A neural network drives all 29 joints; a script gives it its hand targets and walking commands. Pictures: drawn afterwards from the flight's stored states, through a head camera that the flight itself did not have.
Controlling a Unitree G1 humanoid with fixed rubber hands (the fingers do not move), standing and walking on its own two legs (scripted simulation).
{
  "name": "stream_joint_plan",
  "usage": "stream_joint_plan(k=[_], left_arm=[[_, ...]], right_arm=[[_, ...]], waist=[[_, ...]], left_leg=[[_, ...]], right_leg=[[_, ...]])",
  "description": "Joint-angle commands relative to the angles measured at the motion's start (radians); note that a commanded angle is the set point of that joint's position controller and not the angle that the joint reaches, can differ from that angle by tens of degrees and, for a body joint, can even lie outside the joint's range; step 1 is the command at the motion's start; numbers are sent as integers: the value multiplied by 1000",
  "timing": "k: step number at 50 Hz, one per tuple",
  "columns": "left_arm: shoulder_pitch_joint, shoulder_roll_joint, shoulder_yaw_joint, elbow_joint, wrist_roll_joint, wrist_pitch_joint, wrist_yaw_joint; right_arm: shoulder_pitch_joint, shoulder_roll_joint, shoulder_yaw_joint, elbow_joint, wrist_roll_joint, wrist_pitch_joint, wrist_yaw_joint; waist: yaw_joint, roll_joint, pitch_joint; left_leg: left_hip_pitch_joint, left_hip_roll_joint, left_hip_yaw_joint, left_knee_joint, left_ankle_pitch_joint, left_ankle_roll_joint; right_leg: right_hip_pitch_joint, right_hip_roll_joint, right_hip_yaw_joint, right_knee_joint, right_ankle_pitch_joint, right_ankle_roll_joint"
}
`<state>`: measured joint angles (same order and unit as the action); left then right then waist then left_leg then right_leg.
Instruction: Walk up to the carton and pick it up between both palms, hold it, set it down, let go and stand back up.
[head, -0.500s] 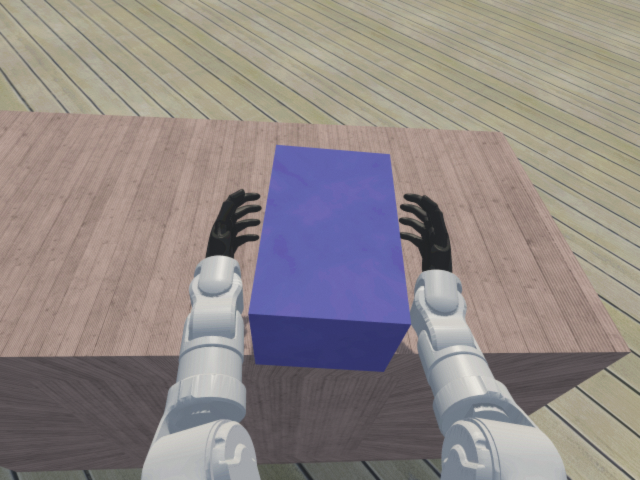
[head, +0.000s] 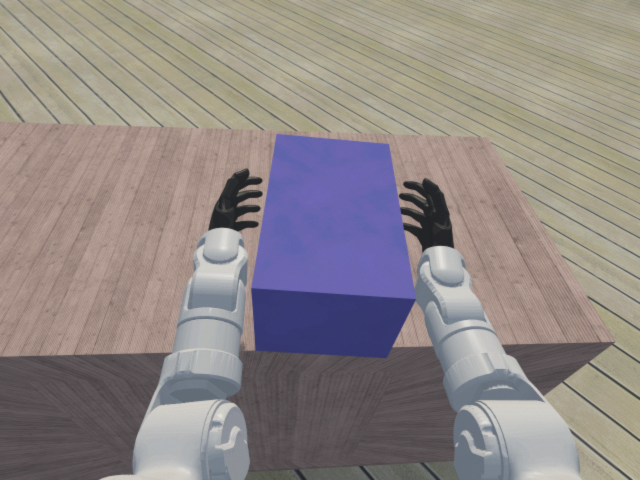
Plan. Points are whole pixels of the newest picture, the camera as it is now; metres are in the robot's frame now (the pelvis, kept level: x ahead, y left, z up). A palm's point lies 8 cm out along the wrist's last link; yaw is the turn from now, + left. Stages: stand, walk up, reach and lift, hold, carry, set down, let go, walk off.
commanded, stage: reach and lift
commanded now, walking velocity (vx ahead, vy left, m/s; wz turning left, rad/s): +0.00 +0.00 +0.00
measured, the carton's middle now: (327, 238) +0.42 +0.03 +0.06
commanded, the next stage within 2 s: hold in 1.48 s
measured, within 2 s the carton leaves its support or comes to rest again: neither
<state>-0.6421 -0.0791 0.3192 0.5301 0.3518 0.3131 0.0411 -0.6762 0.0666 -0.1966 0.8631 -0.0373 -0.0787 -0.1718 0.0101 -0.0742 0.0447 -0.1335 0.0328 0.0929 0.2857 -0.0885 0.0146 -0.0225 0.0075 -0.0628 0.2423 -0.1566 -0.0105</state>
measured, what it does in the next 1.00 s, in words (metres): stands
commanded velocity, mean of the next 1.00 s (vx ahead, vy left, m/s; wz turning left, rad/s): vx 0.00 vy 0.00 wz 0.00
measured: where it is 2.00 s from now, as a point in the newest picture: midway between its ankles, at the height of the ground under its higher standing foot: outside the picture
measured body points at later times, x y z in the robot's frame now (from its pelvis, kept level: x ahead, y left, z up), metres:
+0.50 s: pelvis -0.01 +0.00 +0.00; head -0.04 +0.03 +0.44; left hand +0.38 +0.15 +0.16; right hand +0.38 -0.12 +0.15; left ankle +0.05 +0.11 -0.75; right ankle -0.01 -0.11 -0.75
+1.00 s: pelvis -0.01 +0.00 +0.00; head -0.03 +0.03 +0.44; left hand +0.38 +0.15 +0.17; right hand +0.38 -0.12 +0.16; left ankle +0.05 +0.11 -0.75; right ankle -0.01 -0.11 -0.75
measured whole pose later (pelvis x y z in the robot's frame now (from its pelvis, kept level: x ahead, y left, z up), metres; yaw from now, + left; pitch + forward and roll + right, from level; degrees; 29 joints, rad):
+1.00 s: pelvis -0.01 +0.00 +0.00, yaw +2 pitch -9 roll -1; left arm -0.64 -0.07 0.29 0.22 0.37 0.64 -0.01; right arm -0.70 0.03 -0.06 0.66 0.10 0.16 -0.21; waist -0.08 -0.08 0.09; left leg -0.06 0.02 0.05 0.32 -0.10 0.01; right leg 0.06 0.00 -0.09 0.29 -0.19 -0.01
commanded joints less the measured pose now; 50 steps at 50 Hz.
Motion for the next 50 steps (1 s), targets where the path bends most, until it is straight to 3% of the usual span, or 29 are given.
stream_joint_plan(k=[1,7,16,25,30,50], left_arm=[[-566,-578,-424,-201,-91,-18,-154],[-585,-586,-510,-307,-136,50,-154],[-608,-580,-510,-337,-141,152,-161],[-580,-552,-466,-362,-104,232,-173],[-582,-523,-422,-351,-80,257,-186],[-594,-531,-488,-422,-112,272,-177]], right_arm=[[-652,509,396,-270,50,-14,100],[-679,522,475,-404,117,43,70],[-718,508,447,-466,131,123,64],[-737,468,430,-477,155,153,65],[-758,454,412,-470,147,152,72],[-766,462,462,-536,180,166,56]], waist=[[-16,86,-501],[-49,94,-504],[-83,87,-449],[-95,90,-412],[-77,84,-375],[-109,95,-440]], left_leg=[[362,-34,-23,74,355,-31],[362,-42,-54,82,310,-32],[348,-37,-65,47,140,-14],[373,-34,-59,39,123,-7],[352,-35,-44,19,69,9],[396,-42,-59,61,179,-13]], right_leg=[[-5,23,-15,-12,244,46],[-1,22,-13,1,257,55],[-45,20,-29,-6,139,59],[-45,26,-47,-7,119,60],[-50,21,-51,-13,76,58],[-9,29,-55,8,201,69]])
